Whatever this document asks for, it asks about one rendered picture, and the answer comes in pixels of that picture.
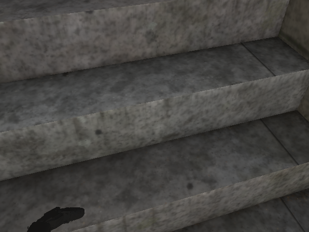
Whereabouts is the robot left hand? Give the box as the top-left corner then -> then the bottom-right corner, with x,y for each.
27,207 -> 85,232

